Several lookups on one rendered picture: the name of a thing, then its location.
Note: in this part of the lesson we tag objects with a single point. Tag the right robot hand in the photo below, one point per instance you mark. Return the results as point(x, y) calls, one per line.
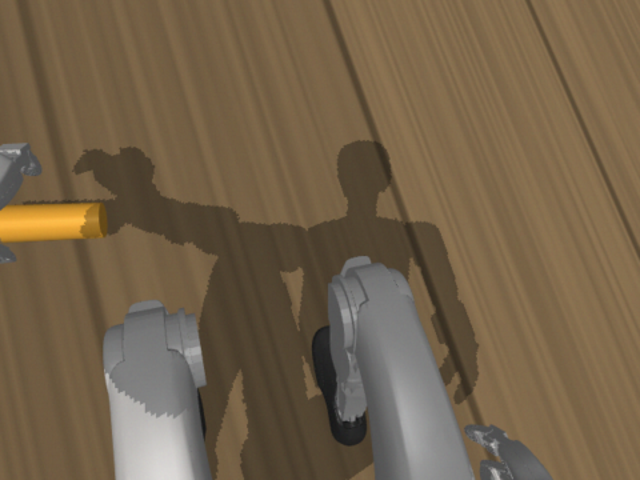
point(518, 462)

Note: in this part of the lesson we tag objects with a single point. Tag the can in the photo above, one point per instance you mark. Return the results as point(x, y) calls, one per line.
point(45, 222)

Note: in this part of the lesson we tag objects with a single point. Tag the left robot hand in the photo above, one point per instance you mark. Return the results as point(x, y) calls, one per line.
point(14, 160)

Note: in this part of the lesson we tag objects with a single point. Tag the right robot foot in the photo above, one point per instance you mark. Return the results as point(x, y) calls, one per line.
point(346, 433)

